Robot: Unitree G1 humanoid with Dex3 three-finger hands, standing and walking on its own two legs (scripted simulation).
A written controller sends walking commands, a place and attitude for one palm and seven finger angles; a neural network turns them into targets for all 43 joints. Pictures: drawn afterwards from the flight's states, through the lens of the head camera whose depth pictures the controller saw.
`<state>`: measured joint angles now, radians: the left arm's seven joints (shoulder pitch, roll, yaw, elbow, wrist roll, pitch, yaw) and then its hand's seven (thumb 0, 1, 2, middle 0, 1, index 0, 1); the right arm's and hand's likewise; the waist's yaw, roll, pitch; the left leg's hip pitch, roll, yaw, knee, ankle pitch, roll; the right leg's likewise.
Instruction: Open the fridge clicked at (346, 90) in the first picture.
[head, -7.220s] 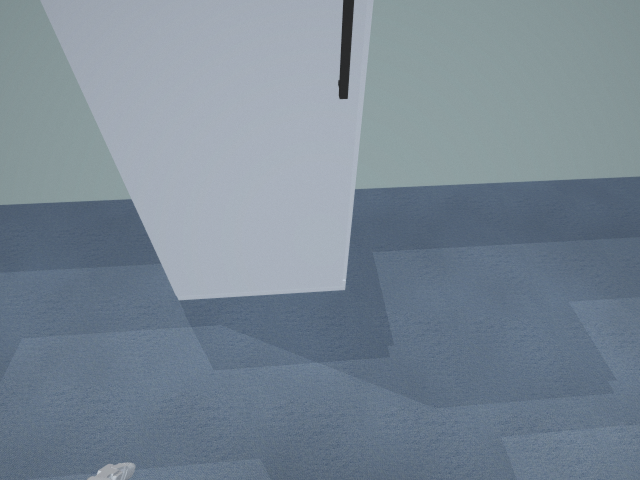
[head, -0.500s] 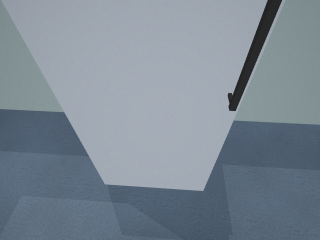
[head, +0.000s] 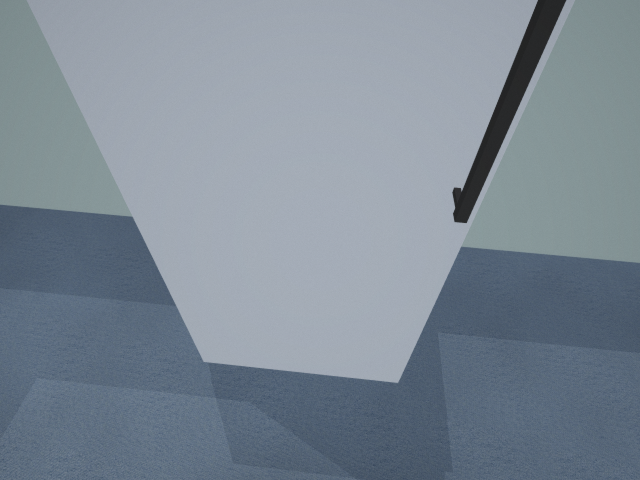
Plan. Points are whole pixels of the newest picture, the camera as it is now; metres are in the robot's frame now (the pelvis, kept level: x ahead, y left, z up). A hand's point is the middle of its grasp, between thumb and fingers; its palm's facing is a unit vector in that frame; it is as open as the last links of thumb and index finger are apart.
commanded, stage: come to a stop and stand still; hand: right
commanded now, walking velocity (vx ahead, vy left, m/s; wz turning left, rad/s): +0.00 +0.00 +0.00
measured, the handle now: (497, 110) +0.48 -0.18 +0.24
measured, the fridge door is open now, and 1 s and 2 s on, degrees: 0 0 0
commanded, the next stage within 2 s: look again from close up in 0.34 s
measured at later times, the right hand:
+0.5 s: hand out of the picture +0.02 -0.19 -0.17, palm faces +0.02 +0.98 -0.21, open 7.3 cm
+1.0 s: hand out of the picture +0.00 -0.17 -0.17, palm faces +0.03 +0.99 -0.16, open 7.4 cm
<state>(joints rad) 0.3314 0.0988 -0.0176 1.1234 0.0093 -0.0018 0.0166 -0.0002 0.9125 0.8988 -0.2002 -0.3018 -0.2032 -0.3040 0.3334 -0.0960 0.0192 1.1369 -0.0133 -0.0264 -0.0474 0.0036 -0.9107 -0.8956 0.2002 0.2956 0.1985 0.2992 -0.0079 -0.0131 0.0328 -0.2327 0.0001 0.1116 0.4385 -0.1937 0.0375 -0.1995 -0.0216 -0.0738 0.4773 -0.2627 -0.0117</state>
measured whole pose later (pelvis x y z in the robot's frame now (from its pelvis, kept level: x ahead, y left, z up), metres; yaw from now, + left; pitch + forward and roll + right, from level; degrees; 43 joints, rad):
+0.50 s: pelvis +0.01 -0.02 +0.00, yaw +1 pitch -2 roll +0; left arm 0.32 0.15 -0.02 1.10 0.01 -0.02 0.02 0.00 0.91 0.90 -0.20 -0.30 -0.20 -0.30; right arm 0.30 -0.15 0.01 1.09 -0.01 -0.02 -0.04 0.01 -0.92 -0.90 0.20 0.30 0.20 0.30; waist 0.00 -0.01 0.02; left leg -0.21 0.03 0.08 0.46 -0.22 0.01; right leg -0.14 0.01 -0.10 0.43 -0.26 -0.04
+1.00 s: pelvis +0.02 -0.01 +0.00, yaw +1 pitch -2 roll +0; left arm 0.30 0.12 -0.02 1.14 0.01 -0.03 0.03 0.00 0.92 0.90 -0.20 -0.30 -0.20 -0.30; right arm 0.31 -0.11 0.01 1.12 -0.01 -0.02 -0.04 0.01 -0.91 -0.90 0.20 0.30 0.20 0.30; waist -0.01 0.00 0.04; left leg -0.19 0.02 0.08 0.44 -0.22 0.01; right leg -0.12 0.01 -0.10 0.41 -0.26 -0.03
